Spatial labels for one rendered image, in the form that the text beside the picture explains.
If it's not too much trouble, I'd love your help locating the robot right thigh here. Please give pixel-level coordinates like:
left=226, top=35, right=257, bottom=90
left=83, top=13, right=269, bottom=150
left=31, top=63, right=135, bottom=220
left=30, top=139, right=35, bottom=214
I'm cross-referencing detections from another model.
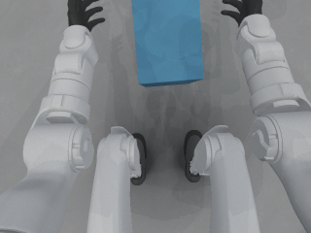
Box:
left=198, top=132, right=260, bottom=233

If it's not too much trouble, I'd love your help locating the carton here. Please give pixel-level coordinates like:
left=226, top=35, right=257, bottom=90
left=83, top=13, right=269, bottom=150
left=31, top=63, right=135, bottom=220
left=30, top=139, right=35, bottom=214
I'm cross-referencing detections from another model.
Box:
left=131, top=0, right=204, bottom=87

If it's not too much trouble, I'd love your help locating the right robot upper arm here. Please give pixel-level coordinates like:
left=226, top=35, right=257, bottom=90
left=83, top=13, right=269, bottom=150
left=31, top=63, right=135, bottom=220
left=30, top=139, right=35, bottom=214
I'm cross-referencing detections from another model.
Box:
left=250, top=111, right=311, bottom=233

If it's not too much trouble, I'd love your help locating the right robot shin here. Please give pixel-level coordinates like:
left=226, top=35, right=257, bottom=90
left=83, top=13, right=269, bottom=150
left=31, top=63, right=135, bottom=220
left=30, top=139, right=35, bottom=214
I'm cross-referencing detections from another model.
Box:
left=190, top=125, right=245, bottom=177

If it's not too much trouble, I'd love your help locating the right robot forearm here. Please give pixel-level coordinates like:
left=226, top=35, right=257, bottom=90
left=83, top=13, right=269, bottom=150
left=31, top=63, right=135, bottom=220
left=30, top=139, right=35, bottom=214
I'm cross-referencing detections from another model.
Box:
left=234, top=14, right=311, bottom=117

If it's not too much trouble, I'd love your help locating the right robot hand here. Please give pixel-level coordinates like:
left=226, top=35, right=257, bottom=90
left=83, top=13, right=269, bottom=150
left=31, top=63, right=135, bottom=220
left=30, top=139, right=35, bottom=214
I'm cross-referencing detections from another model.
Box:
left=221, top=0, right=263, bottom=27

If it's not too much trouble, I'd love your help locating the left robot upper arm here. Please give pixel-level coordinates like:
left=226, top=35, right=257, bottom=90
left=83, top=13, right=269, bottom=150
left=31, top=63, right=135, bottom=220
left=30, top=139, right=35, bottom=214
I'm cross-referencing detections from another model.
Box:
left=0, top=123, right=94, bottom=233

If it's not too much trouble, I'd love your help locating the left robot forearm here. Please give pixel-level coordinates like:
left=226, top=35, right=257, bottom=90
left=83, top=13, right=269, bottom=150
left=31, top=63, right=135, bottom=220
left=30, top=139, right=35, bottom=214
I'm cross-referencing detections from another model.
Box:
left=22, top=24, right=99, bottom=166

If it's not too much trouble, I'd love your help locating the left robot hand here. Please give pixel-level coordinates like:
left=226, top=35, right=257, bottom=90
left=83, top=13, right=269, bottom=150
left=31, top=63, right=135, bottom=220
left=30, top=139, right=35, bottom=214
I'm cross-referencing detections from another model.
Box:
left=67, top=0, right=105, bottom=32

